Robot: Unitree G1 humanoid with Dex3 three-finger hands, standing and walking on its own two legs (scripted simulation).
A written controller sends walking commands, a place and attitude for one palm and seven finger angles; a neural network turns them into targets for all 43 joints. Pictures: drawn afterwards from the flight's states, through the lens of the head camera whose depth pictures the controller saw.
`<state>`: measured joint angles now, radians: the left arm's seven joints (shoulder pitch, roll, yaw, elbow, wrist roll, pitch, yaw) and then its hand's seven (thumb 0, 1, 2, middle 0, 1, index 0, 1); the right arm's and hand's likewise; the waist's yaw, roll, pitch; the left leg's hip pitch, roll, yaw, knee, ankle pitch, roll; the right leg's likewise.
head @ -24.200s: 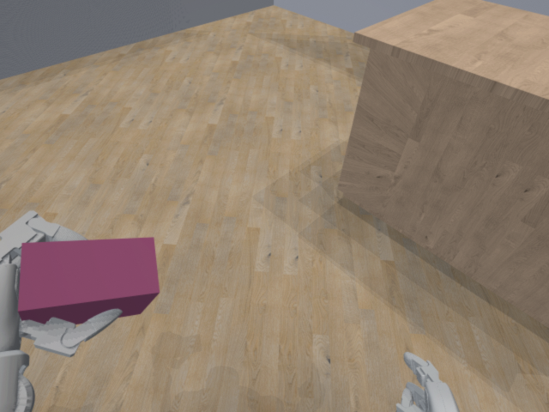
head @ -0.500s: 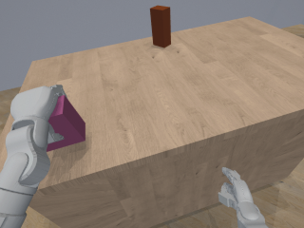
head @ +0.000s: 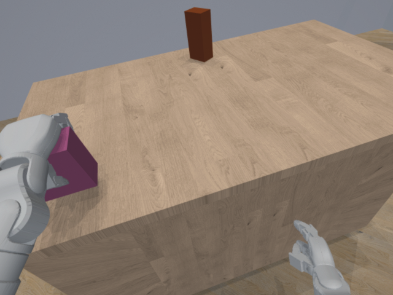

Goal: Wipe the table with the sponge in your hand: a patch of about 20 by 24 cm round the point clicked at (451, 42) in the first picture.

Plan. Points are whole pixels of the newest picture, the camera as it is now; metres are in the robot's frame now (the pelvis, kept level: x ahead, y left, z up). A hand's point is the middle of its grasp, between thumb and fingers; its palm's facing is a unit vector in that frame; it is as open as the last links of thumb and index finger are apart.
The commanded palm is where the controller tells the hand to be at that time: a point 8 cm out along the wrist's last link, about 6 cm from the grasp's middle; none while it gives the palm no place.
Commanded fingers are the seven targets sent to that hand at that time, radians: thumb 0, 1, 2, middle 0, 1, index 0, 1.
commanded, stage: move the sponge above the wiping area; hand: left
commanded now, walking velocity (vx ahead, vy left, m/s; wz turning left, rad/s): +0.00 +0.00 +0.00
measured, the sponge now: (62, 171) +0.27 +0.32 +0.15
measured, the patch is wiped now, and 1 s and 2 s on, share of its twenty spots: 0.00 0.00 0.00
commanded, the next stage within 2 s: lower the sponge onto the table in 0.96 s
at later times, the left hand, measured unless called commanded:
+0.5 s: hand (45, 157) +0.26 +0.32 +0.20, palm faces +0.14 -0.02 -0.99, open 10.1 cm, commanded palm +0.21 +0.31 +0.27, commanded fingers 0.00 0.10 1.30 -1.20 -1.60 -1.20 -1.60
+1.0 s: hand (45, 155) +0.26 +0.31 +0.20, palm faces +0.20 -0.05 -0.98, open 10.1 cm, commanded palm +0.21 +0.31 +0.28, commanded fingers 0.00 0.10 1.30 -1.20 -1.60 -1.20 -1.60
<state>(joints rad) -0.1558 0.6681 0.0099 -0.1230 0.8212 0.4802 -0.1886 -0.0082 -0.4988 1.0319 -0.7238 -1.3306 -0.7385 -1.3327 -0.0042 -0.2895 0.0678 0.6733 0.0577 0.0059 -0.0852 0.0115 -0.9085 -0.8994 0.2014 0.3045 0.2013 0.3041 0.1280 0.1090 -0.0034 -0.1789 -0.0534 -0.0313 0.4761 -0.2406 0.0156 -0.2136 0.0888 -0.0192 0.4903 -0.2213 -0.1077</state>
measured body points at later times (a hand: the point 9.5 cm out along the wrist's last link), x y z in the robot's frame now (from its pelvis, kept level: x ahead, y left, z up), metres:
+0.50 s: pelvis -0.01 +0.01 +0.00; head -0.03 -0.05 +0.45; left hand +0.25 +0.31 +0.25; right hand +0.26 -0.18 -0.07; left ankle +0.01 +0.11 -0.74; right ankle +0.03 -0.05 -0.74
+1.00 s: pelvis +0.00 +0.01 +0.00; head -0.02 -0.04 +0.45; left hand +0.24 +0.31 +0.26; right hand +0.27 -0.17 -0.07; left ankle +0.01 +0.11 -0.74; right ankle +0.03 -0.05 -0.74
